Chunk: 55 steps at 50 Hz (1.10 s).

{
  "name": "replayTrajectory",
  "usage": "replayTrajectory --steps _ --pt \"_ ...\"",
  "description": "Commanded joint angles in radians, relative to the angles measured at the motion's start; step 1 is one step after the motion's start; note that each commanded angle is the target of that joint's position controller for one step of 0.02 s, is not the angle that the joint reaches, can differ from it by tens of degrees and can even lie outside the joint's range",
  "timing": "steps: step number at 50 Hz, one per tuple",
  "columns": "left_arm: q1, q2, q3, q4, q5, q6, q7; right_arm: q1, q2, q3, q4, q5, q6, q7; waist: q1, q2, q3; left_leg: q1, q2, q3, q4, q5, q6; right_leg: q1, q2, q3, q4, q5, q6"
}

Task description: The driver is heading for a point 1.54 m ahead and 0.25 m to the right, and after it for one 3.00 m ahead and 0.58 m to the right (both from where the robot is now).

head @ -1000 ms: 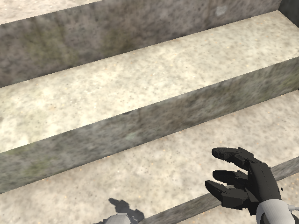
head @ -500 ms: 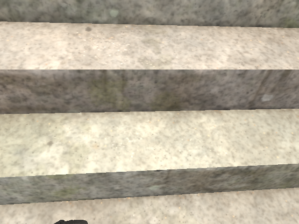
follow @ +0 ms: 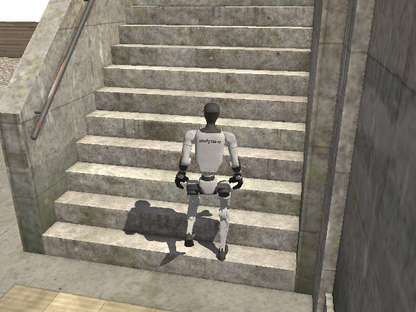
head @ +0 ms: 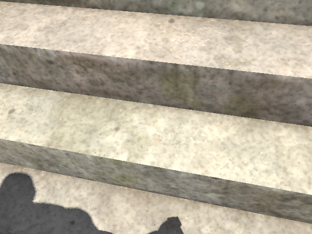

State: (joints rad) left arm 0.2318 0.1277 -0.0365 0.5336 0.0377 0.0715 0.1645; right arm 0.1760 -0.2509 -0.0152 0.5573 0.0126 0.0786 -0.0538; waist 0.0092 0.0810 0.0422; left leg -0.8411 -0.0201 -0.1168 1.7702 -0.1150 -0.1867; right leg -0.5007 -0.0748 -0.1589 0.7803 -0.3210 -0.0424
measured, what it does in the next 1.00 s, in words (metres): steps to the left: left foot 0.21 m lower, then right foot 0.21 m higher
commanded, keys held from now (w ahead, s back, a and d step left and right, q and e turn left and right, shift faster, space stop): no key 0.02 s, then w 0.48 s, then w+e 0.50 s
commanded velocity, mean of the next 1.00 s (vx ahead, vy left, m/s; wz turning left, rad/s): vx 0.37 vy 0.00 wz -0.03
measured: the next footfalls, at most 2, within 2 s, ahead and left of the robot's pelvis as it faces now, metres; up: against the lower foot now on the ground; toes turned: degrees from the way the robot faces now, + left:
left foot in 0.38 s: -0.05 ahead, +0.29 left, -0.21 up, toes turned +13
right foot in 0.72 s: +0.18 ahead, +0.11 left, +0.00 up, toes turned +3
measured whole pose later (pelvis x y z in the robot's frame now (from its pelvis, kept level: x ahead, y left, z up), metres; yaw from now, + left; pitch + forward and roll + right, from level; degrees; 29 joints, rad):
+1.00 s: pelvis +0.08 +0.25 +0.00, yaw -7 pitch +8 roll +0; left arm 0.25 0.23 -0.02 0.77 0.04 -0.06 -0.05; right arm 0.12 -0.27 0.02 0.62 -0.08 0.03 0.04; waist 0.11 -0.01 -0.20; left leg -0.80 -0.01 -0.04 1.20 -0.38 -0.04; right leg -0.65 0.08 0.16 0.78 -0.28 -0.07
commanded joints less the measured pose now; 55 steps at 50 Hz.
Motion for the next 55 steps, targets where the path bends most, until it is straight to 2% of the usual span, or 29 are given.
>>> replayTrajectory --steps 1,2,3,8,14,16,17,19,20,21,22,24,26,27,29,31,32,33,35,37,38,39,40,42,47,50,53,54,55 --pt "0.000 0.137 0.057 -0.080 -0.010 -0.022 0.004 -0.045 -0.046 -0.008 -0.104 -0.003 -0.008 -0.006 0.016 -0.202 -0.143 -0.145 0.051 -0.043 -0.006 -0.001 -0.001 0.259 -0.287 0.403 -0.255 -0.043 -0.222" --pt "0.028 0.151 0.067 -0.071 -0.012 -0.027 -0.001 -0.041 -0.039 -0.004 -0.105 -0.001 -0.010 -0.004 0.026 -0.205 -0.156 -0.150 0.065 -0.045 -0.028 -0.009 0.008 0.274 -0.302 0.429 -0.262 -0.143 -0.220" --pt "0.031 0.184 0.103 -0.034 0.023 -0.066 -0.041 -0.075 -0.009 -0.032 -0.121 -0.117 0.012 0.008 0.008 -0.122 -0.089 -0.076 0.048 -0.016 -0.136 0.048 0.084 0.198 -0.310 0.401 -0.269 -0.252 -0.178" --pt "-0.012 0.211 0.138 0.036 0.030 -0.121 -0.102 -0.092 0.016 -0.049 -0.104 -0.071 -0.003 0.035 0.038 -0.261 -0.090 -0.010 0.049 -0.019 -0.158 0.033 0.204 0.132 -0.384 0.464 -0.224 -0.509 -0.169" --pt "-0.105 0.231 0.152 0.037 0.061 -0.101 -0.096 -0.092 0.019 -0.041 -0.103 -0.024 -0.043 0.058 0.011 -0.239 -0.120 0.315 0.176 0.042 -0.788 -0.046 0.292 -0.018 -0.304 0.346 -0.067 -0.428 -0.037" --pt "-0.120 0.180 0.137 0.055 0.020 -0.063 -0.091 0.178 0.018 -0.051 0.035 0.014 -0.063 0.065 -0.120 -0.089 -0.152 0.731 0.142 0.268 -1.354 0.559 0.283 -0.080 -0.145 0.099 0.273 -0.205 0.011" --pt "-0.117 0.126 0.123 0.050 -0.005 -0.051 -0.079 0.236 0.014 -0.052 0.102 0.003 -0.084 0.066 -0.143 0.000 -0.087 0.764 0.127 0.342 -1.638 0.810 0.245 -0.047 -0.046 0.016 0.504 -0.010 0.006" --pt "-0.085 -0.073 0.092 0.028 -0.050 -0.006 -0.070 0.242 0.034 0.021 0.140 -0.059 -0.146 0.075 -0.101 0.329 0.023 0.766 0.190 0.249 -1.553 1.282 0.179 -0.319 0.244 0.131 1.480 -0.531 -0.036" --pt "-0.118 -0.092 0.094 -0.050 -0.101 -0.040 -0.068 0.361 -0.187 -0.017 0.168 -0.068 -0.162 0.075 -0.090 0.398 -0.022 0.922 0.310 0.109 -1.330 2.106 0.147 -0.587 0.318 0.198 1.883 -0.577 0.029" --pt "-0.172 -0.079 0.079 -0.117 -0.068 -0.066 -0.051 0.417 -0.256 -0.059 0.192 -0.087 -0.161 0.072 -0.072 0.412 -0.041 1.069 0.381 0.035 -1.302 1.980 0.242 -0.851 0.280 0.240 1.942 -0.445 0.039" --pt "-0.277 -0.026 0.065 -0.122 -0.042 -0.091 -0.072 0.335 -0.125 -0.032 0.213 -0.112 -0.136 0.063 -0.045 0.261 0.014 1.196 0.351 0.058 -1.280 1.639 0.343 -1.085 0.264 0.175 1.893 -0.368 0.012" --pt "-0.322 -0.021 0.011 -0.152 -0.117 -0.161 -0.152 0.301 -0.111 -0.043 0.252 -0.099 -0.089 0.029 -0.039 0.250 -0.054 1.317 0.467 -0.054 -1.258 1.137 0.410 -1.289 0.155 0.319 1.963 -0.365 0.042" --pt "-0.227 0.024 -0.015 -0.190 -0.061 -0.132 -0.185 0.032 -0.103 -0.022 0.192 -0.079 -0.095 0.000 0.126 0.040 -0.135 1.070 0.423 0.143 -1.414 0.953 0.352 -1.040 0.097 0.288 1.634 -0.403 0.045" --pt "-0.056 0.014 -0.044 -0.215 -0.023 -0.091 -0.176 -0.241 -0.320 -0.078 0.116 0.004 -0.103 -0.012 0.311 0.095 -0.191 0.723 0.495 0.115 -1.617 0.737 0.348 -0.601 -0.055 0.242 1.108 -0.321 0.049" --pt "-0.176 0.140 0.015 -0.149 -0.019 -0.055 -0.113 -0.263 -0.246 -0.052 0.110 0.001 -0.125 -0.024 0.211 0.005 -0.237 0.480 0.388 0.269 -1.715 1.812 0.412 0.058 0.156 -0.067 0.927 -0.294 0.055" --pt "-0.157 0.108 0.016 -0.018 -0.061 -0.035 -0.104 0.100 -0.145 -0.032 0.193 0.083 -0.182 0.008 0.072 -0.171 -0.305 0.589 0.263 0.265 -1.349 1.972 0.360 0.193 0.255 0.007 0.696 -0.218 -0.107" --pt "-0.016 0.085 0.020 -0.004 -0.067 -0.034 -0.104 0.102 -0.277 -0.062 0.189 0.055 -0.197 0.037 0.129 -0.052 -0.448 0.662 0.290 0.246 -1.188 1.774 0.379 0.253 0.229 0.129 0.526 -0.208 -0.104" --pt "0.109 0.134 0.038 0.055 -0.051 -0.027 -0.100 0.037 -0.282 -0.070 0.152 0.037 -0.203 0.063 0.158 -0.098 -0.517 0.627 0.261 0.241 -1.055 1.553 0.395 0.365 0.269 0.132 0.413 -0.131 -0.081" --pt "0.016 0.134 0.086 0.115 -0.005 -0.005 -0.091 -0.098 -0.039 -0.014 0.106 -0.051 -0.185 0.090 0.109 -0.249 -0.408 0.438 0.023 0.197 -0.369 0.221 0.381 0.244 0.268 0.284 0.034 -0.062 -0.186" --pt "-0.058 0.142 0.094 0.092 0.055 -0.006 -0.101 -0.174 0.142 0.037 -0.019 -0.099 -0.149 0.085 0.041 -0.116 -0.201 0.034 -0.088 -0.022 0.348 0.025 0.286 -0.020 0.047 0.857 -0.254 -0.323 -0.348" --pt "0.046 0.044 0.006 0.035 0.070 -0.030 -0.216 -0.032 -0.081 0.001 0.013 0.024 -0.090 0.123 0.171 -0.037 0.127 -0.283 -0.123 -0.360 0.340 -0.108 0.343 -0.228 -0.090 0.916 -0.284 -0.306 -0.310" --pt "-0.043 0.027 0.006 0.095 0.045 -0.056 -0.249 -0.071 -0.073 -0.002 -0.001 0.019 -0.090 0.121 0.110 -0.065 0.121 -0.266 -0.060 -0.280 0.255 -0.193 0.353 -0.300 -0.076 0.919 -0.294 -0.438 -0.292" --pt "-0.124 0.030 0.004 0.161 0.035 -0.073 -0.251 -0.081 -0.004 0.024 -0.001 -0.052 -0.096 0.101 0.038 -0.055 0.042 -0.260 -0.036 -0.245 0.171 -0.215 0.354 -0.329 -0.014 0.811 -0.278 -0.457 -0.278" --pt "-0.121 0.101 0.019 0.219 0.027 -0.104 -0.223 -0.035 -0.031 0.021 0.009 -0.105 -0.100 0.073 -0.032 -0.011 -0.214 -0.171 -0.002 -0.102 -0.052 -0.094 0.275 -0.254 0.014 0.658 -0.240 -0.412 -0.241" --pt "-0.226 0.273 0.056 0.119 0.016 -0.172 -0.216 -0.035 -0.181 -0.007 0.014 -0.073 -0.048 0.086 -0.031 -0.174 -0.259 0.333 -0.009 0.141 -0.328 -0.235 0.150 -0.534 0.061 0.447 -0.374 -0.181 -0.162" --pt "-0.165 0.261 0.063 0.096 -0.013 -0.162 -0.215 0.020 -0.060 -0.010 0.049 -0.096 -0.058 0.097 -0.024 -0.203 -0.206 0.538 -0.048 0.257 -0.866 -0.321 0.100 -0.336 0.042 0.524 -0.342 -0.348 -0.178" --pt "-0.028 0.079 0.041 0.127 -0.006 -0.119 -0.251 0.309 -0.100 -0.035 0.223 -0.129 -0.088 0.124 -0.044 -0.049 -0.121 0.709 0.160 -0.235 -1.148 -0.350 0.345 -0.587 0.233 0.466 0.486 0.006 -0.108" --pt "0.157 0.040 0.038 0.143 0.025 -0.121 -0.276 0.225 -0.266 -0.063 0.134 -0.153 -0.118 0.109 0.032 0.188 -0.153 0.755 0.437 -0.913 -1.420 -0.366 0.597 -0.841 0.281 0.608 0.889 0.052 -0.039" --pt "0.173 0.098 0.038 0.208 0.008 -0.136 -0.286 0.090 -0.217 -0.060 0.135 -0.130 -0.138 0.119 0.061 0.134 -0.057 0.732 0.462 -0.957 -1.495 -0.557 0.584 -1.018 0.244 0.632 1.239 0.209 -0.040"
